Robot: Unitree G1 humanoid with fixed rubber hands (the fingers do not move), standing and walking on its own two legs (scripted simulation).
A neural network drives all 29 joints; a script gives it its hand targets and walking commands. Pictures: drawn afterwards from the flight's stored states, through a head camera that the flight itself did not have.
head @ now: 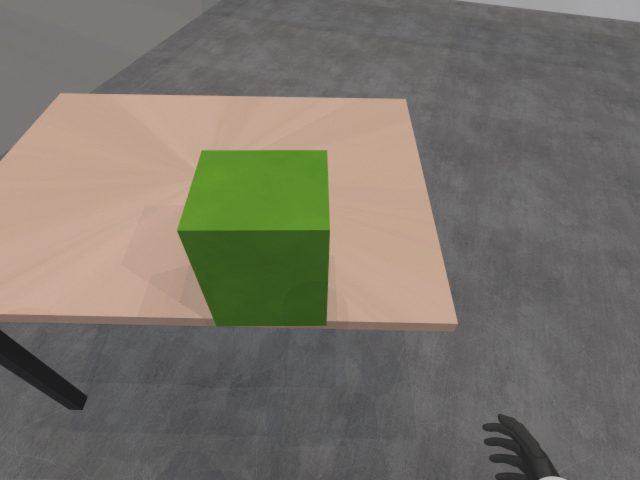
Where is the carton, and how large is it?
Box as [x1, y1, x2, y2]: [177, 150, 329, 325]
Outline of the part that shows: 202,150 177,231 216,325 326,325 329,242 326,150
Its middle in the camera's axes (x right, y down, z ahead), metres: -0.08 +0.00 +0.62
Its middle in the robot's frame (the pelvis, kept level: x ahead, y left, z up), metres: +0.46 +0.11 +0.00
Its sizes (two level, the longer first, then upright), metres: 0.188 0.162 0.244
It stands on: a table, 0.64 m high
